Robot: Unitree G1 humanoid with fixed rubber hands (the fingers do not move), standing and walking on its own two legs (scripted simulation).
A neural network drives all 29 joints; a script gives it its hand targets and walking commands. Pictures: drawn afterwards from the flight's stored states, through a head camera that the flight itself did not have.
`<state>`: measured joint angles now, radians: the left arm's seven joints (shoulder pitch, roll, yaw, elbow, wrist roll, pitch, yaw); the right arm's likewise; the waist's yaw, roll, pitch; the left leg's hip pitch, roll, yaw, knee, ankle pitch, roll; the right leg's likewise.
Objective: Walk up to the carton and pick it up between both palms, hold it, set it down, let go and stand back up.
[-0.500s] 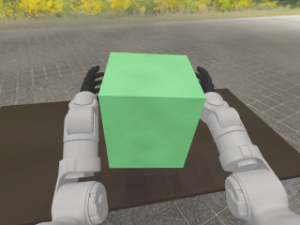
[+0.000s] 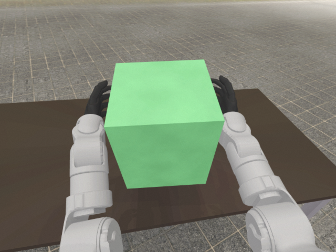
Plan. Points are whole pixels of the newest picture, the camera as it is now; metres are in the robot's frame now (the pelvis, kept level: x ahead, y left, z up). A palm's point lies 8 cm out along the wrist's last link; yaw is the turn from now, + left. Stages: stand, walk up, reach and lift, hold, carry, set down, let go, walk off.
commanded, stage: set down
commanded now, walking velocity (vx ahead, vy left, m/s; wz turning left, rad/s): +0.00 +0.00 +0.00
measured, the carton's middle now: (163, 127) +0.40 +0.02 +0.14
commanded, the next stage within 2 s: none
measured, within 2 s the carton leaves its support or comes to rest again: neither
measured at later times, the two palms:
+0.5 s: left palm (96, 121) +0.38 +0.18 +0.18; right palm (224, 121) +0.39 -0.12 +0.17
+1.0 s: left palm (101, 132) +0.38 +0.18 +0.13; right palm (221, 128) +0.40 -0.12 +0.14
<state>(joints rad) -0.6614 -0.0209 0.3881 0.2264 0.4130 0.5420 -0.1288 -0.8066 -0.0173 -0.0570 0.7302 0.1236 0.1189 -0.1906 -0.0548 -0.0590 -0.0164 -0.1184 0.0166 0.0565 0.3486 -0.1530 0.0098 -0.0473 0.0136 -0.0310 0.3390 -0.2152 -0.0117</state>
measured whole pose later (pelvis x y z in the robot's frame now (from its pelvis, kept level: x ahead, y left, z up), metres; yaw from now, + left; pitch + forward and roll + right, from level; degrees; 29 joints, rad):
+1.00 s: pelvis +0.01 +0.00 +0.00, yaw +0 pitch -4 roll +0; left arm -0.59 -0.06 0.39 0.36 0.37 0.30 -0.09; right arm -0.68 0.04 -0.18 0.73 -0.02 -0.06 -0.15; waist -0.01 -0.06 0.05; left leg -0.12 0.02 0.06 0.35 -0.17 0.01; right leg -0.05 0.01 -0.03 0.34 -0.23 -0.01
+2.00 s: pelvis +0.02 +0.00 +0.00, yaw +0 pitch -3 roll +0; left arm -0.58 -0.08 0.47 0.55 0.37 0.12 -0.08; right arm -0.66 0.11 -0.35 0.79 -0.20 -0.13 -0.08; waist 0.02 -0.06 0.08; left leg -0.12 0.02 0.06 0.35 -0.18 0.01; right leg -0.05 0.01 -0.03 0.34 -0.24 -0.01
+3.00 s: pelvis +0.03 +0.00 +0.00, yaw +0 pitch -2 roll +0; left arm -0.53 -0.09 0.54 0.68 0.40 -0.08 -0.08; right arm -0.63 0.15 -0.42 0.85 -0.30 -0.23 -0.06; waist 0.03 -0.06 0.09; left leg -0.12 0.02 0.06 0.35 -0.19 0.01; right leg -0.05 0.01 -0.03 0.34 -0.25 -0.01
